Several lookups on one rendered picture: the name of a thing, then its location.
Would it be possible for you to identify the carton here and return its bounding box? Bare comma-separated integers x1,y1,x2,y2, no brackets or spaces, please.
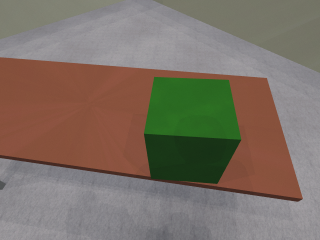
144,77,242,184

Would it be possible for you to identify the table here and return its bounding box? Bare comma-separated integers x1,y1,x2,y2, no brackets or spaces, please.
0,57,303,202

